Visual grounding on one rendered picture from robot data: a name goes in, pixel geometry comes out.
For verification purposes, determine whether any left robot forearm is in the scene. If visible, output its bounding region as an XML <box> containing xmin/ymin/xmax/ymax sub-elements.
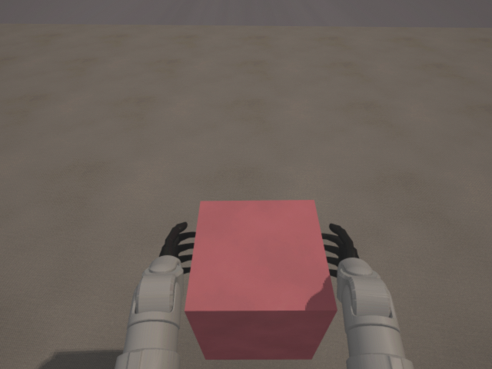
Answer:
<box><xmin>115</xmin><ymin>255</ymin><xmax>184</xmax><ymax>369</ymax></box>

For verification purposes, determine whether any left robot hand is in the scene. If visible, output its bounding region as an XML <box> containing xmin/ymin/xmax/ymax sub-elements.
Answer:
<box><xmin>159</xmin><ymin>222</ymin><xmax>196</xmax><ymax>274</ymax></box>

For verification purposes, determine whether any right robot forearm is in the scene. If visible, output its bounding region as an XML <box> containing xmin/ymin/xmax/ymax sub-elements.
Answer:
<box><xmin>337</xmin><ymin>258</ymin><xmax>414</xmax><ymax>369</ymax></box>

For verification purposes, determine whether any right robot hand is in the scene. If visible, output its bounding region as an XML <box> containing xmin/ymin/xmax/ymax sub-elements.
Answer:
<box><xmin>321</xmin><ymin>224</ymin><xmax>360</xmax><ymax>277</ymax></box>

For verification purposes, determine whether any carton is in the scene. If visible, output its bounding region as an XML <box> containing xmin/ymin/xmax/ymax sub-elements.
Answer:
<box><xmin>184</xmin><ymin>200</ymin><xmax>337</xmax><ymax>360</ymax></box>

